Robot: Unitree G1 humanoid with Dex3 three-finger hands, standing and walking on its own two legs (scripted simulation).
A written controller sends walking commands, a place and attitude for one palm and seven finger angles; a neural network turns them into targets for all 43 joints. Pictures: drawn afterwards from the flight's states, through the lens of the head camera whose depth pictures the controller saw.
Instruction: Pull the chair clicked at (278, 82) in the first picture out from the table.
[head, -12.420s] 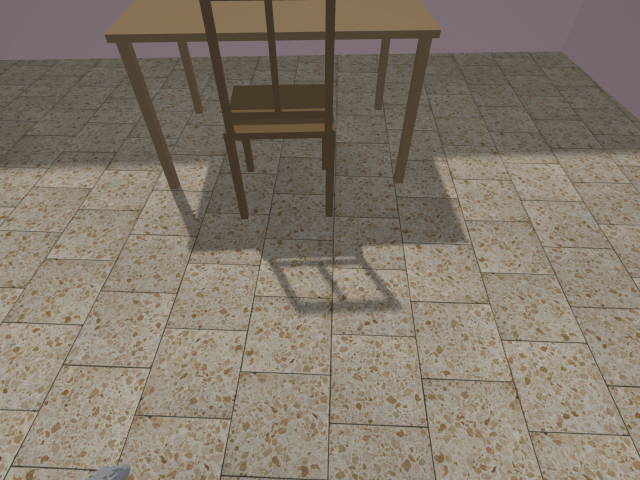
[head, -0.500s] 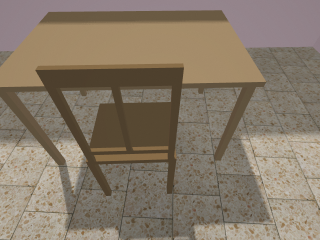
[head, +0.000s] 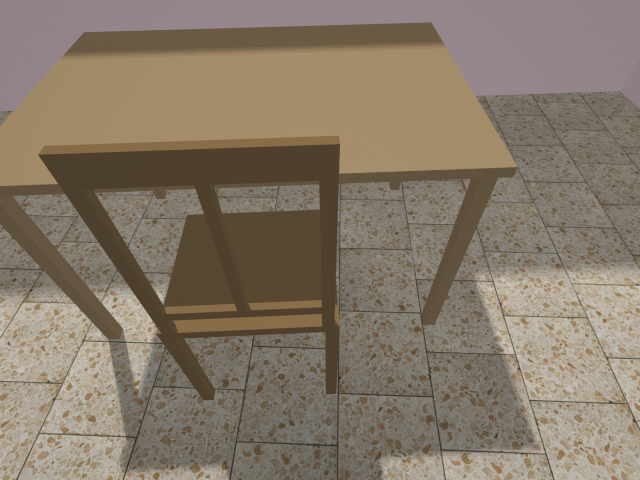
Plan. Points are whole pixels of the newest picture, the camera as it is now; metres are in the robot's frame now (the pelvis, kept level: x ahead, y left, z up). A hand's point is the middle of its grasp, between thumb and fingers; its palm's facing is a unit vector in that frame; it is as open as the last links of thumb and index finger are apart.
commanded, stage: look again from close up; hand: left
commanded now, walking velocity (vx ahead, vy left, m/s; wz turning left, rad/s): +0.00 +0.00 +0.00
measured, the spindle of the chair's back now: (226, 256) +0.49 +0.20 -0.07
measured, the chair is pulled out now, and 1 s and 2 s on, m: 0.00 0.00 0.00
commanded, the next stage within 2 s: raise the hand toward the chair's back in 1.10 s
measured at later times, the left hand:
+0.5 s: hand out of the picture -0.01 +0.14 -0.17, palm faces +0.04 -0.98 -0.20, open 7.4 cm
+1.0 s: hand out of the picture +0.01 +0.14 -0.17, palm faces +0.05 -0.98 -0.21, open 7.4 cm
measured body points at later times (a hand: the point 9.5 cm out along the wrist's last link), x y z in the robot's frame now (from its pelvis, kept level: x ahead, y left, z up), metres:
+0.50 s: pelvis +0.02 -0.02 +0.00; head +0.03 -0.03 +0.45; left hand -0.01 +0.19 -0.15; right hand +0.02 -0.24 -0.17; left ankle +0.03 +0.10 -0.74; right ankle -0.03 -0.10 -0.74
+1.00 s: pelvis +0.03 -0.03 +0.00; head +0.05 -0.04 +0.45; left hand +0.00 +0.19 -0.15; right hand +0.04 -0.25 -0.17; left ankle +0.03 +0.10 -0.74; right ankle -0.03 -0.10 -0.74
